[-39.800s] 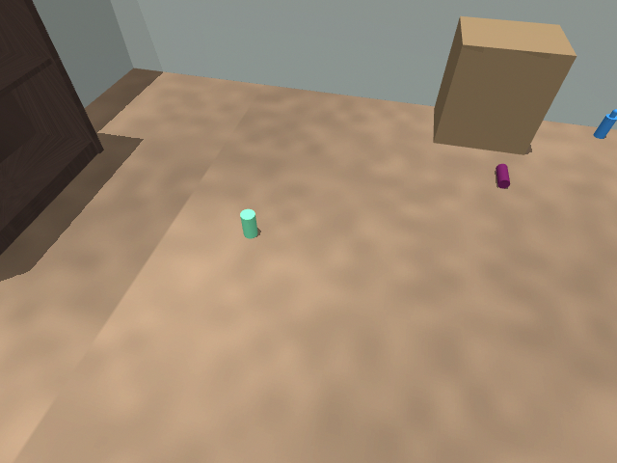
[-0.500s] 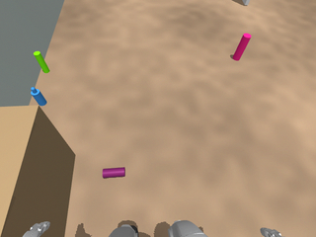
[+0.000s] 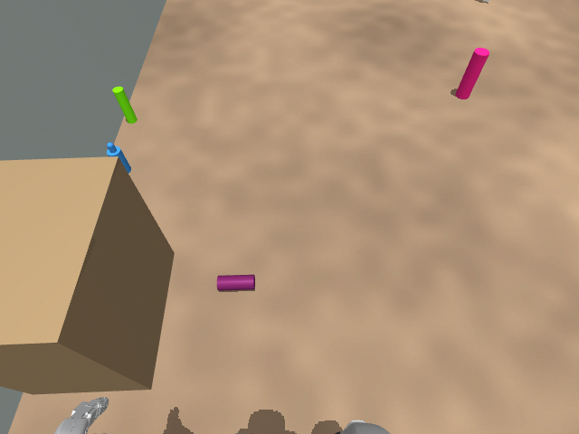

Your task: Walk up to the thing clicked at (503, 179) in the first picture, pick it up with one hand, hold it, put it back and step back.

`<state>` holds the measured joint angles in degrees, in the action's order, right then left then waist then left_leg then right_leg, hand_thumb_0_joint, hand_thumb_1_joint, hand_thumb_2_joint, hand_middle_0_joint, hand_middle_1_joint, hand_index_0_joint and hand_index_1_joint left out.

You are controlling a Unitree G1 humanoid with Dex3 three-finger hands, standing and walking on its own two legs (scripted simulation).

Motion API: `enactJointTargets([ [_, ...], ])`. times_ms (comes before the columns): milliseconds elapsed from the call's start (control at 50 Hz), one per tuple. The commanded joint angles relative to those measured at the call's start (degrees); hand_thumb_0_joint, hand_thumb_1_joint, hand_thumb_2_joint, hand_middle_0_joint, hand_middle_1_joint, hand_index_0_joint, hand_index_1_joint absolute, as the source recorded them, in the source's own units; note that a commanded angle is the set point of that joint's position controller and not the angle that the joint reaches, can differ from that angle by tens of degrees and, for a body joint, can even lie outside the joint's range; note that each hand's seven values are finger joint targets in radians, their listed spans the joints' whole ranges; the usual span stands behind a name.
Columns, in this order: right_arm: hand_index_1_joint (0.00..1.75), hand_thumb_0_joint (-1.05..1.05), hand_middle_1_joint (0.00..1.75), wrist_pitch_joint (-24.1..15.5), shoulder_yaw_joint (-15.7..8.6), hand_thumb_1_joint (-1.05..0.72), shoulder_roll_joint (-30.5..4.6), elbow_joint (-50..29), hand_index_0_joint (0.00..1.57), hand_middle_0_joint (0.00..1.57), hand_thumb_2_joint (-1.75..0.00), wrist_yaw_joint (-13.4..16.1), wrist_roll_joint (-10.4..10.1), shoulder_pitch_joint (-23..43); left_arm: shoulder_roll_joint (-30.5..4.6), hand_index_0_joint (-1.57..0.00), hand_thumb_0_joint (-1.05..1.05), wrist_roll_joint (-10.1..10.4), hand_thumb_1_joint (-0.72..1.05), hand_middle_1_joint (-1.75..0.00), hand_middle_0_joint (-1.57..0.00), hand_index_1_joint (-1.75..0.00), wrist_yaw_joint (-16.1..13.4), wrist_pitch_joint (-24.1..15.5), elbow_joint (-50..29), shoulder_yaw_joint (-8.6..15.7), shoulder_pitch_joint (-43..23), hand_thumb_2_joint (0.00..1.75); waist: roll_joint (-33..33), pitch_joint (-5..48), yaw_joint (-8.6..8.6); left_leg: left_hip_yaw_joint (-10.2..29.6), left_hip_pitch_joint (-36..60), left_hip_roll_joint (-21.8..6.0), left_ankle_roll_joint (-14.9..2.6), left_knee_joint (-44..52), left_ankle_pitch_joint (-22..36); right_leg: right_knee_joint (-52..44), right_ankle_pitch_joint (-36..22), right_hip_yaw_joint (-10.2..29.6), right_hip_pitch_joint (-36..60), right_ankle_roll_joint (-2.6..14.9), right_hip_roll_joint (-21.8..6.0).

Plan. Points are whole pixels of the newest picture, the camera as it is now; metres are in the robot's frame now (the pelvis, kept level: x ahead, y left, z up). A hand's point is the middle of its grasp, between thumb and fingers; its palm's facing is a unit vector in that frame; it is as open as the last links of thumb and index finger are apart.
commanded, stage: step back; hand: left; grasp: from above
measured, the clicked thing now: (236, 282) +0.65 +0.22 -0.73
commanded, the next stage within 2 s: none
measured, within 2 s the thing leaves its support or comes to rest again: neither
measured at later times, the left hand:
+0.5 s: hand out of the picture -0.07 +0.25 -0.14, palm faces -0.07 -0.91 -0.40, open 7.3 cm
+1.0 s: hand out of the picture -0.24 +0.27 -0.15, palm faces -0.04 -0.92 -0.39, open 7.3 cm
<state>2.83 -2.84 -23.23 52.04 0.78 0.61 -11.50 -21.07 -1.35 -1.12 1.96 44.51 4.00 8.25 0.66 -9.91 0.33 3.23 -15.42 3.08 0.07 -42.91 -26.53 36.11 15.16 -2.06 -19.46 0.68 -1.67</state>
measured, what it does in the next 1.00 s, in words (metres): walks backwards: left foot, then right foot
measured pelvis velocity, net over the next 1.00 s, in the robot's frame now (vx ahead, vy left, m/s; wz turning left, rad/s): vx -0.34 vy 0.00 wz -0.04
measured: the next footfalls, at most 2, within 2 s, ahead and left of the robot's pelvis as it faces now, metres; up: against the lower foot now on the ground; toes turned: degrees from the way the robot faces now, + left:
left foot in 0.02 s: +0.01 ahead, +0.11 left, +0.00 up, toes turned -2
right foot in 0.40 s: -0.12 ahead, -0.13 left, +0.00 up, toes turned -2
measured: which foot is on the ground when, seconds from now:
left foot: up 0.00-0.00, down 0.02-0.42, up 0.44-0.72, down 0.74-1.00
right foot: down 0.00-0.04, up 0.06-0.38, down 0.40-0.74, up 0.76-1.00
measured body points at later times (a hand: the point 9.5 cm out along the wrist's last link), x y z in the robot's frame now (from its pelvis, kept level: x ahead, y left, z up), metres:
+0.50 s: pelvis -0.16 -0.01 +0.00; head -0.12 -0.03 +0.44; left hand -0.07 +0.30 -0.11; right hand -0.06 -0.33 -0.12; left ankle -0.09 +0.11 -0.68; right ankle -0.16 -0.13 -0.72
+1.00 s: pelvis -0.34 +0.00 +0.00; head -0.29 +0.01 +0.45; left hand -0.24 +0.32 -0.12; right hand -0.24 -0.31 -0.11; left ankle -0.26 +0.12 -0.72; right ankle -0.39 -0.13 -0.68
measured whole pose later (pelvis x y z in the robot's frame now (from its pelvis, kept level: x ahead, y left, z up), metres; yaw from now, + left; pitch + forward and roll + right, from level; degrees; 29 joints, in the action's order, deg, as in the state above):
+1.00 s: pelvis -0.34 +0.00 +0.00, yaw -3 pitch -2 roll -1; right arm 2.3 -2.4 -21.1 48.6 0.1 2.5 -7.5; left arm -22.9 -0.8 -0.7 3.4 48.7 4.0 8.9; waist -0.8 -9.7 0.9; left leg -0.2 -20.8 -1.6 -1.3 -33.9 -11.1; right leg 55.0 29.5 4.5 -19.1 -1.1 3.3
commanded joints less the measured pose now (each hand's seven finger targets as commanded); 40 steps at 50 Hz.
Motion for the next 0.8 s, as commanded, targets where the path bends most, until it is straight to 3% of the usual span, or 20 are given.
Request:
enactJointTargets([
  [0, 0.30, 0.00, 0.30, -2.6, -3.6, -0.90, -11.4, -3.8, 0.20, 0.20, -0.90, 0.5, 0.8, -3.6, -12.7, -0.20, 0.00, 0.9, 0.90, -0.30, -0.20, -0.30, -0.3, 0.0, -4.8, 2.8, 1.1, 0.90, -3.3, 14.8, -0.49, 5.5, 6.9, -7.4, -3.09, 19.9, 24.0, 1.8, -19.0, 10.5, 6.7, 4.26, -7.0],
  [20, 0.30, 0.00, 0.30, -2.6, -4.7, -0.90, -16.3, -5.1, 0.20, 0.20, -0.90, 0.2, 1.3, -1.4, -10.5, -0.20, 0.00, 1.2, 0.90, -0.30, -0.20, -0.30, -0.2, -0.1, -5.4, 2.4, 1.7, 0.90, 7.9, 15.4, -0.05, 19.3, 11.1, -18.7, -8.75, 20.1, 34.3, 9.6, -1.9, 4.5, -3.2, 1.24, 1.5],
  [40, 0.30, 0.00, 0.30, -2.5, -5.2, -0.90, -19.8, -5.9, 0.20, 0.20, -0.90, -0.1, 1.1, -0.5, -12.0, -0.20, 0.00, 1.0, 0.90, -0.30, -0.20, -0.30, -1.0, 0.0, -5.7, 3.5, -3.9, 0.90, 13.2, 13.2, -3.95, 25.0, 3.4, -24.7, -16.22, 21.5, 42.3, 20.8, 22.3, 6.5, -3.9, -0.01, 6.4],
  [60, 0.30, 0.00, 0.30, -2.6, -5.2, -0.90, -18.0, -5.5, 0.20, 0.20, -0.90, 0.1, 1.3, -0.1, -12.3, -0.20, 0.00, 0.4, 0.90, -0.30, -0.20, -0.30, -1.5, 0.2, -5.0, 3.8, -4.9, 0.90, 9.5, 11.1, -3.79, 23.8, 0.2, -24.8, -17.37, 21.5, 41.7, 29.6, 22.9, 12.0, -4.1, 0.37, 7.0],
  [120, 0.30, 0.00, 0.30, -2.7, -3.2, -0.90, -12.7, -6.9, 0.20, 0.20, -0.90, 0.9, 1.1, 5.4, -11.4, -0.20, 0.00, 1.6, 0.90, -0.30, -0.20, -0.30, -1.2, 0.1, -2.5, 3.6, 0.8, 0.90, 6.5, 9.8, 0.72, 10.9, 4.9, -17.7, -12.89, 17.5, 45.4, 36.1, 15.9, 12.5, -9.0, 0.70, 7.8],
  [240, 0.30, 0.00, 0.30, -2.3, -3.8, -0.90, -12.0, -8.0, 0.20, 0.20, -0.90, 1.0, 0.9, 2.2, -10.8, -0.20, 0.00, 0.6, 0.90, -0.30, -0.20, -0.30, -0.7, -0.6, -2.5, 3.4, 1.4, 0.90, 7.6, 12.5, -2.28, 9.9, 14.1, -18.3, -15.45, 14.0, 44.5, 20.7, 15.1, 8.2, -8.3, -2.70, 4.8],
  [320, 0.30, 0.00, 0.30, -1.4, -4.1, -0.90, -13.6, -9.1, 0.20, 0.20, -0.90, 0.3, 1.0, 4.1, -10.3, -0.20, 0.00, 0.4, 0.90, -0.30, -0.20, -0.30, 0.0, -1.2, -0.6, 3.6, 4.0, 0.90, 11.5, 14.5, -1.49, 8.9, 8.0, -16.4, -12.26, 13.7, 33.7, 1.6, 8.4, 3.4, 2.5, -1.02, 3.5],
  [360, 0.30, 0.00, 0.30, -0.7, -4.1, -0.90, -13.7, -9.7, 0.20, 0.20, -0.90, 0.1, 0.1, 6.8, -10.6, -0.20, 0.00, -0.3, 0.90, -0.30, -0.20, -0.30, 0.1, -1.6, 2.4, 3.7, 10.5, 0.90, 10.3, 16.4, 1.86, 7.8, 1.4, -15.3, -8.75, 10.7, 26.0, -10.3, -1.5, 2.5, 11.2, 1.15, 2.8],
  [380, 0.30, 0.00, 0.30, -0.6, -3.5, -0.90, -11.5, -9.9, 0.20, 0.20, -0.90, 0.0, -0.2, 5.8, -13.7, -0.20, 0.00, -1.2, 0.90, -0.30, -0.20, -0.30, 0.1, -2.0, 2.0, 4.6, 9.5, 0.90, 3.1, 15.1, 1.07, 6.5, -8.1, -11.1, -4.91, 7.1, 16.7, -11.3, 0.2, 11.7, 14.8, 3.32, -1.6],
  [400, 0.30, 0.00, 0.30, -0.7, -2.7, -0.90, -8.3, -11.0, 0.20, 0.20, -0.90, 0.2, -0.6, 7.4, -19.1, -0.20, 0.00, -0.9, 0.90, -0.30, -0.20, -0.30, 0.3, -1.9, 0.7, 6.1, 7.7, 0.90, -12.2, 11.4, 2.12, 1.6, -16.6, 0.2, -1.04, -4.2, 0.1, -17.0, 1.1, 28.1, 10.3, 9.67, -13.7],
  [420, 0.30, 0.00, 0.30, -0.3, -3.5, -0.90, -9.9, -10.4, 0.20, 0.20, -0.90, 0.9, 0.0, 8.2, -23.1, -0.20, 0.00, -1.3, 0.90, -0.30, -0.20, -0.30, 0.2, -1.9, -1.5, 6.5, 2.8, 0.90, -16.7, 8.6, 3.45, 4.0, -12.1, 1.7, 0.50, -19.6, -8.7, -20.5, -0.1, 36.8, -3.3, 18.01, -23.5],
  [440, 0.30, 0.00, 0.30, 0.0, -3.9, -0.90, -11.8, -9.5, 0.20, 0.20, -0.90, 0.7, -0.3, 6.7, -20.3, -0.20, 0.00, -0.8, 0.90, -0.30, -0.20, -0.30, -0.2, -2.1, -2.9, 5.7, -0.6, 0.90, -11.3, 6.4, 1.00, 8.8, -9.3, 0.8, 0.49, -26.4, -6.1, -19.9, -2.8, 33.5, -8.2, 17.14, -22.2],
  [480, 0.30, 0.00, 0.30, -0.5, -3.6, -0.90, -10.6, -6.8, 0.20, 0.20, -0.90, 0.6, -0.9, 1.3, -15.3, -0.20, 0.00, -0.8, 0.90, -0.30, -0.20, -0.30, -0.6, -1.9, -3.4, 4.6, -6.2, 0.90, -5.2, 7.3, -2.38, 7.4, -10.7, 3.9, 0.20, -27.8, -0.3, -12.8, -14.4, 17.1, -2.5, 11.91, -12.9],
  [620, 0.30, 0.00, 0.30, -1.1, -2.8, -0.90, -9.2, -7.4, 0.20, 0.20, -0.90, 0.7, 0.5, 1.4, -15.1, -0.20, 0.00, -1.2, 0.90, -0.30, -0.20, -0.30, -1.2, -0.8, -3.1, 4.3, 0.5, 0.90, -11.7, 10.8, 2.67, 0.0, -9.2, -0.3, 0.92, -3.9, -4.6, -8.0, -20.5, 15.0, 12.5, 10.86, -13.4],
  [680, 0.30, 0.00, 0.30, -1.5, -3.2, -0.90, -9.1, -4.1, 0.20, 0.20, -0.90, 0.3, 0.7, -5.6, -15.3, -0.20, 0.00, 0.0, 0.90, -0.30, -0.20, -0.30, -0.8, 0.2, -3.9, 3.6, -2.4, 0.90, -10.1, 13.6, -0.86, -4.3, 1.9, -0.7, -0.76, 16.3, 8.9, -2.3, -16.5, 12.6, 8.5, 7.72, -11.1],
  [700, 0.30, 0.00, 0.30, -1.7, -3.9, -0.90, -10.6, -4.0, 0.20, 0.20, -0.90, 0.4, 1.3, -5.4, -13.7, -0.20, 0.00, 0.1, 0.90, -0.30, -0.20, -0.30, -0.7, 0.6, -3.9, 2.7, -1.1, 0.90, -5.9, 13.5, -1.10, 2.1, 5.1, -4.0, -2.19, 20.4, 12.2, 1.3, -10.5, 11.3, 3.0, 4.84, -8.5],
  [720, 0.30, 0.00, 0.30, -1.8, -5.1, -0.90, -15.9, -4.9, 0.20, 0.20, -0.90, 0.2, 2.4, -3.9, -11.1, -0.20, 0.00, 0.3, 0.90, -0.30, -0.20, -0.30, -0.5, 0.6, -4.1, 2.1, 0.3, 0.90, 7.9, 12.8, -0.35, 20.5, 9.0, -17.5, -7.42, 23.3, 18.9, 12.7, 5.3, 5.7, -9.1, 1.10, -0.2],
  [740, 0.30, 0.00, 0.30, -1.6, -5.6, -0.90, -21.3, -6.5, 0.20, 0.20, -0.90, -0.4, 1.7, -0.6, -13.0, -0.20, 0.00, 0.7, 0.90, -0.30, -0.20, -0.30, -1.4, 0.5, -4.6, 3.4, -4.4, 0.90, 14.0, 11.4, -3.17, 29.1, -2.4, -26.1, -16.72, 26.3, 23.1, 24.3, 22.9, 5.9, -7.0, -0.49, 5.3],
  [760, 0.30, 0.00, 0.30, -2.0, -5.6, -0.90, -19.8, -6.6, 0.20, 0.20, -0.90, -0.2, 2.1, 1.6, -13.9, -0.20, 0.00, -0.1, 0.90, -0.30, -0.20, -0.30, -1.7, 0.7, -3.7, 3.9, -6.0, 0.90, 9.5, 9.2, -2.90, 28.4, -7.6, -26.1, -17.85, 25.8, 25.1, 32.5, 22.4, 12.1, -4.7, -0.15, 6.0],
  [780, 0.30, 0.00, 0.30, -2.3, -4.4, -0.90, -16.2, -6.5, 0.20, 0.20, -0.90, 0.2, 2.1, 3.9, -13.0, -0.20, 0.00, 0.6, 0.90, -0.30, -0.20, -0.30, -1.5, 1.0, -2.5, 3.9, -4.8, 0.90, 4.3, 8.9, -0.81, 19.8, -6.2, -21.8, -15.57, 23.1, 30.4, 37.4, 18.7, 14.6, -5.4, 0.45, 7.1],
])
